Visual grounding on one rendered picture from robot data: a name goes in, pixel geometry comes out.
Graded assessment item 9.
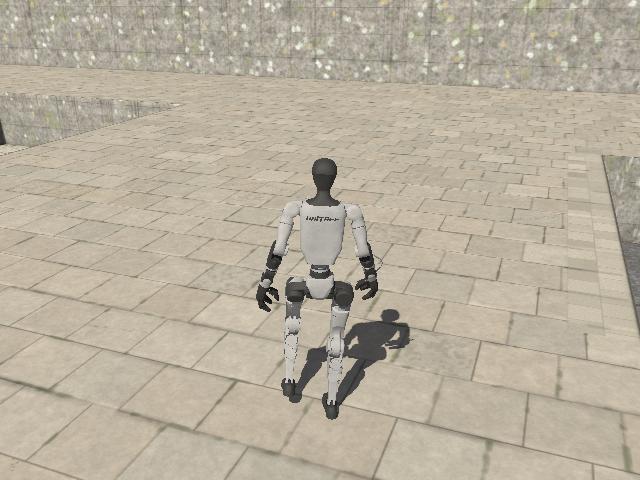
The robot head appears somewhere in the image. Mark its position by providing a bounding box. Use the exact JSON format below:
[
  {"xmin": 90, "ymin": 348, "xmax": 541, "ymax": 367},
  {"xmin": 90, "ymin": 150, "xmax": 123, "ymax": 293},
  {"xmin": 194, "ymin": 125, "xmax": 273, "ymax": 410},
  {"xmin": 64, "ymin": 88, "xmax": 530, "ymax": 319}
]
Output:
[{"xmin": 306, "ymin": 158, "xmax": 340, "ymax": 207}]

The robot right shin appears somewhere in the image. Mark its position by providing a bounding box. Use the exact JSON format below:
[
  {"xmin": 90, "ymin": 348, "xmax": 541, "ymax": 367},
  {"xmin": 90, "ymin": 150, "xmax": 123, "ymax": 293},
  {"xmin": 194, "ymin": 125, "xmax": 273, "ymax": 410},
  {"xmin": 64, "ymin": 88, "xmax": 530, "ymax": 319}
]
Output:
[{"xmin": 327, "ymin": 339, "xmax": 345, "ymax": 405}]

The right robot forearm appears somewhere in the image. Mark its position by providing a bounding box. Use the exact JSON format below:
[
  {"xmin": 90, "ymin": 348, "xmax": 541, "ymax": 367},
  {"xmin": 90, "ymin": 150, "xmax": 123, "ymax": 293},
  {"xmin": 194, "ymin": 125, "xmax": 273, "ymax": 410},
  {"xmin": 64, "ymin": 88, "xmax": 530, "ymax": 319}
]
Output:
[{"xmin": 359, "ymin": 242, "xmax": 377, "ymax": 282}]

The robot left hand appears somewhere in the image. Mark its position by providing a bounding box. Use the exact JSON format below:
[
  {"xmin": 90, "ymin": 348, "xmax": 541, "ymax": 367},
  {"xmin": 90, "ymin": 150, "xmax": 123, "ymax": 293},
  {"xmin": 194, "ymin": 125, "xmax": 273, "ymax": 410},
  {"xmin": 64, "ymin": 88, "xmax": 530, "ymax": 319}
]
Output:
[{"xmin": 256, "ymin": 284, "xmax": 279, "ymax": 312}]

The left robot upper arm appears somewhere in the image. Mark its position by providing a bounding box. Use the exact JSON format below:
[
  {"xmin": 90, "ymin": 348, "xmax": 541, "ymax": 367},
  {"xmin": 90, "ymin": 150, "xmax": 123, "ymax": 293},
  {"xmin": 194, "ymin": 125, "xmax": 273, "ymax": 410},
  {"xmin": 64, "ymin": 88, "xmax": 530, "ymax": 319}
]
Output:
[{"xmin": 273, "ymin": 201, "xmax": 302, "ymax": 257}]

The robot right hand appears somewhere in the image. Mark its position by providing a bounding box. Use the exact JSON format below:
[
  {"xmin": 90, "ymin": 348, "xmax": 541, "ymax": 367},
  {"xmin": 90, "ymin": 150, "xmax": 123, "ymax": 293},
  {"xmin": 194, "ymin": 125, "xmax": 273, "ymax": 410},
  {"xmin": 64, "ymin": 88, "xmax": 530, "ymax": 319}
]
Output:
[{"xmin": 355, "ymin": 277, "xmax": 378, "ymax": 300}]

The right robot upper arm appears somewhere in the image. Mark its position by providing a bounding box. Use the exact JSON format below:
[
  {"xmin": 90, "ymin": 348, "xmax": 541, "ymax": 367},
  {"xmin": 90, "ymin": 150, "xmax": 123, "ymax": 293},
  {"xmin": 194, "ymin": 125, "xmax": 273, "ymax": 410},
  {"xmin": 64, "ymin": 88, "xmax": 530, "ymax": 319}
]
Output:
[{"xmin": 344, "ymin": 202, "xmax": 370, "ymax": 258}]

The left robot forearm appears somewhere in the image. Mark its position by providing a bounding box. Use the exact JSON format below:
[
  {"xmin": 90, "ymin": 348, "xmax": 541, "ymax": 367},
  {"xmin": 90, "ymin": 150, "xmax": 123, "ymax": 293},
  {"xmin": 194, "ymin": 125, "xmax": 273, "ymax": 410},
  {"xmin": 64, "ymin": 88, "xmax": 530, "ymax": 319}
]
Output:
[{"xmin": 259, "ymin": 240, "xmax": 282, "ymax": 288}]

